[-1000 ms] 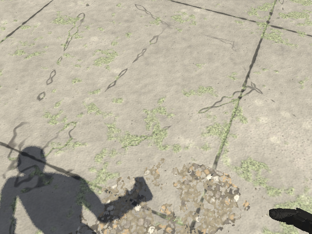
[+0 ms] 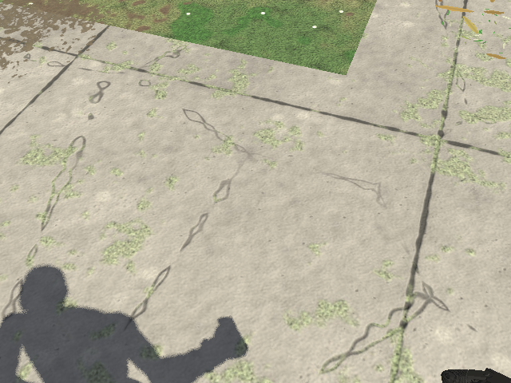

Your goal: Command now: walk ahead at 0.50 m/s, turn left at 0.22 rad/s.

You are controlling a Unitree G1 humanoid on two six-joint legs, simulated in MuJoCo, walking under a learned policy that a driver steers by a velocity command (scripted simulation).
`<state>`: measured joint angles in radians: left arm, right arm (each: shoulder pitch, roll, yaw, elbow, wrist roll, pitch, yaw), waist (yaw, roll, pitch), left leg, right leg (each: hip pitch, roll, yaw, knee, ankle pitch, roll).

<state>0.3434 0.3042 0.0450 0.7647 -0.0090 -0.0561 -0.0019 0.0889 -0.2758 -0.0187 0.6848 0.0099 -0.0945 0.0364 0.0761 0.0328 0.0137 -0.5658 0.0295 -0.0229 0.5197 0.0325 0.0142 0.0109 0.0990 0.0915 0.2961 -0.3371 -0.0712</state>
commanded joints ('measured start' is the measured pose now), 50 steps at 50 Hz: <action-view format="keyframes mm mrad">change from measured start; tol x32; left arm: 1 32 176 49 -18 2 6 10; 22 -360 79 8 -198 6 -62 -13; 29 47 201 73 -113 6 -54 -2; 50 -42 218 83 14 -24 -8 12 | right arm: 1 -62 -116 -36 -94 6 -19 12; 5 345 -256 -99 -8 15 -3 1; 29 400 -107 -44 -25 29 43 -51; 50 -33 -106 -68 -172 7 68 22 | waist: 1 -23 -117 -7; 5 -151 255 -372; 16 -101 29 -8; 29 -12 -302 -317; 50 -51 -120 12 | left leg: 1 21 -27 22 -14 -123 61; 3 397 -37 6 -29 -52 131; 5 948 309 -729 -149 -189 387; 15 339 88 -293 -305 48 261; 24 417 92 -415 -155 -101 166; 30 -230 -35 -164 751 -534 -3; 50 49 -23 100 104 -201 75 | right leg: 1 78 -316 74 61 738 -96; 3 -28 -247 -16 366 933 -44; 5 -636 0 -46 974 -163 77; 6 -758 -65 49 1033 -171 64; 20 -469 -86 -29 269 418 147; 26 -222 -106 -6 120 287 49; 28 360 -478 508 108 97 -179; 30 226 -489 581 8 -185 -157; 50 71 -375 -244 47 857 -38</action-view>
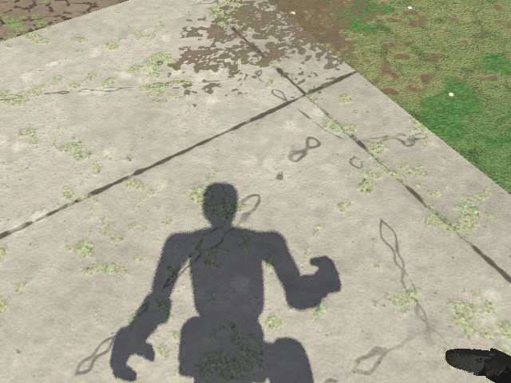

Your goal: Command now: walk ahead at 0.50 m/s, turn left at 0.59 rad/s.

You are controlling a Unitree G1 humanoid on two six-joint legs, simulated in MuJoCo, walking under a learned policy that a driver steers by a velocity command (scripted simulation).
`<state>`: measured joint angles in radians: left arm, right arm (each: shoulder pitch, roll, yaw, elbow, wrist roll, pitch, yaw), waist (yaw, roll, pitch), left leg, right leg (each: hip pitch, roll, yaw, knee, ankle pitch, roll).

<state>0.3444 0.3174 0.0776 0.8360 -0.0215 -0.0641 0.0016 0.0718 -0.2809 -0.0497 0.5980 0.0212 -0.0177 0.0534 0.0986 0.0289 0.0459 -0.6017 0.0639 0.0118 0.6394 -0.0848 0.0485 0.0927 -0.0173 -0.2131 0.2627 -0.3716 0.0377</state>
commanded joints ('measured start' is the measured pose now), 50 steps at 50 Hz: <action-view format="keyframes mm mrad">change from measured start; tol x32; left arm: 1 -51 213 52 -59 -15 8 13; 21 -393 73 -14 -229 15 -50 -27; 28 30 259 56 -138 40 -53 -20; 50 -51 204 48 -44 -13 4 9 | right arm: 1 89 -135 -58 -62 -6 -5 2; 28 430 -37 -15 14 20 -28 -70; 50 -9 -97 -44 -86 -2 -6 4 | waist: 1 -140 -114 -81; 4 -161 252 -408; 26 -46 72 -138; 28 -70 -420 -359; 50 -76 -124 -13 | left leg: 1 231 -100 90 -47 -90 70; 4 1015 270 -820 -285 -276 378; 12 402 92 -347 -417 145 254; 24 447 75 -440 -250 -36 140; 30 -192 -59 -192 661 -378 -32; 50 80 -60 73 -9 -76 44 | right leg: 1 -31 -242 31 236 1015 -129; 2 -155 -205 6 461 973 -96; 4 -795 62 183 1090 -221 -9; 19 -587 -1 272 326 474 37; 26 -233 -39 316 191 296 -80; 29 183 -393 1001 21 -247 -260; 34 -181 -231 471 -60 186 -192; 50 7 -261 35 73 947 -149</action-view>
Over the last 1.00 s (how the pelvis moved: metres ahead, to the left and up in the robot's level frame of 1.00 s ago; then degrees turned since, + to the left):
0.53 0.12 -0.01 34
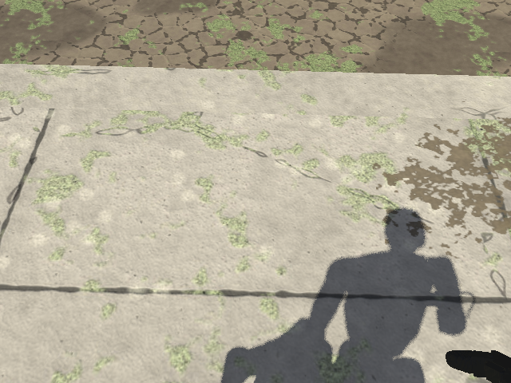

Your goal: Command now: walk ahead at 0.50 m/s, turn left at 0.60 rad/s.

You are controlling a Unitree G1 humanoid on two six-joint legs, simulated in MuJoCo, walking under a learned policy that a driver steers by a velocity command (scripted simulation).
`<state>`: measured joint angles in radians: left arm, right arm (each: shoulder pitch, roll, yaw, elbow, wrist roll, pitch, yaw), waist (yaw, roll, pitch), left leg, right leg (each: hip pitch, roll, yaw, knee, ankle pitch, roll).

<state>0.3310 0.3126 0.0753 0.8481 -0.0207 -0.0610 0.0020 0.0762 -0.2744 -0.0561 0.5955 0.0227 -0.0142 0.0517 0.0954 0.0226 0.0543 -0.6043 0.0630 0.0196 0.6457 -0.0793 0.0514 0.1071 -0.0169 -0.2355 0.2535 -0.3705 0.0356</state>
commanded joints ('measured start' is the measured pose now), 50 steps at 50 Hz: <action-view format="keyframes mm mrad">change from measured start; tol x32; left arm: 1 -46 220 54 -59 -18 9 12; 22 -414 78 -10 -246 16 -54 -31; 29 43 221 53 -154 28 -57 -22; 50 7 191 36 -11 -19 -5 -8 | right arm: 1 82 -138 -57 -62 -4 -5 3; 29 430 -76 -10 42 15 -30 -73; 50 -49 -90 -16 -64 -11 -35 -6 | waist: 1 -133 -120 -79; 4 -131 261 -365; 26 -84 105 -78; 29 -41 -360 -421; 50 -66 -109 -3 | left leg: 1 211 -100 87 -34 -107 69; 5 996 255 -816 -349 -376 337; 12 430 90 -361 -428 146 251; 25 497 74 -453 -239 48 135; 30 -175 -84 -231 670 -454 -37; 50 95 -44 11 -92 -69 25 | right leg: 1 -20 -251 37 227 1067 -134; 2 -126 -218 12 442 1031 -103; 4 -787 44 165 1064 -241 -15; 24 -587 12 330 237 364 -8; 27 -190 -63 358 208 320 -104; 29 302 -421 1041 89 -40 -313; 35 -227 -234 479 -64 183 -203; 50 -31 -274 166 1 758 -183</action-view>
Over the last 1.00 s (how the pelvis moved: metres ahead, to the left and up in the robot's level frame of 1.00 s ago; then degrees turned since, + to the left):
0.53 0.11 0.00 35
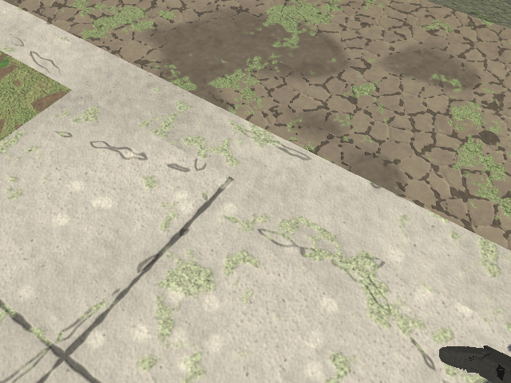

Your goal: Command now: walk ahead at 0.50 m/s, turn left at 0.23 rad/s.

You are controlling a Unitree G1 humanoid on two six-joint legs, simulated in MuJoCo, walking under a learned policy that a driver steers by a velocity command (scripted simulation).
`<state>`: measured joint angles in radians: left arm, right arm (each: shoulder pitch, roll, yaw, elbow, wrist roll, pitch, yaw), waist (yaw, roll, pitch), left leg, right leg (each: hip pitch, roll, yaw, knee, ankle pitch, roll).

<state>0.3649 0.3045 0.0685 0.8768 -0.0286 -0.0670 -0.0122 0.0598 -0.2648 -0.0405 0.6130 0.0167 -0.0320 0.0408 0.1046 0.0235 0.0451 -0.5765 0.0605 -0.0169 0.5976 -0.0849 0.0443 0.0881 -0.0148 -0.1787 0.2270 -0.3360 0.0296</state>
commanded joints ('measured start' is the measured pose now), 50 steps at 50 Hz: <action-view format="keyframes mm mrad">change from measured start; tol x32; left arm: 1 -38 204 41 -34 -14 8 10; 22 -417 53 -21 -188 22 -30 -29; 30 74 194 41 -50 9 -30 -29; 50 -42 94 17 -93 0 24 21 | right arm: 1 68 -129 -50 -55 -9 -17 2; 29 492 -27 -14 164 -5 -29 -54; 50 162 -156 -61 96 -10 -78 -51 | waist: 1 -143 -114 -61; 4 -173 250 -428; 22 -168 25 26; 30 -9 -302 -415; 50 -163 -103 -100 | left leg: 1 228 -74 75 -88 -41 58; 4 1016 317 -657 -189 -149 310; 12 435 156 -204 -435 142 224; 24 527 162 -191 -357 87 145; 27 538 109 -159 -132 280 97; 31 -186 -64 -125 708 -438 -14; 50 466 -10 -61 -158 11 -25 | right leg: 1 -29 -256 73 157 873 -154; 3 -376 -161 17 674 524 -78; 4 -708 14 120 979 -247 -33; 25 -588 -35 234 265 344 -32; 28 -102 -120 282 293 339 -134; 30 293 -356 961 81 -88 -336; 35 -216 -201 568 -5 214 -267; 50 -375 -80 498 256 161 -166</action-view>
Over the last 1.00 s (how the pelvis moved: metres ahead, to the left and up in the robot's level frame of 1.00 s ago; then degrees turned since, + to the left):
0.54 0.13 0.00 33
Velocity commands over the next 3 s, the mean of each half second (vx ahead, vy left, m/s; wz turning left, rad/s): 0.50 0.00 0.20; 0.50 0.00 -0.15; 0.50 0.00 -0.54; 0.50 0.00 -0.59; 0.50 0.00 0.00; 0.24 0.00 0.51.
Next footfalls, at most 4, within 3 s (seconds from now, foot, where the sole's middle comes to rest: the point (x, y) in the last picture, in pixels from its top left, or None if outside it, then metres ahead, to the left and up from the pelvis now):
0.04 left None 0.20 0.12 -0.77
0.56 right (324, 366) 0.50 -0.10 -0.77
1.00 left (234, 285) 0.70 0.16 -0.77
1.48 right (341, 243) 0.87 -0.14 -0.77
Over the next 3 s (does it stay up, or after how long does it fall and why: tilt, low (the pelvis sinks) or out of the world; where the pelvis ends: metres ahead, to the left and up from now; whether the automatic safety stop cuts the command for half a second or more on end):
stays up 0.94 -0.10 -0.01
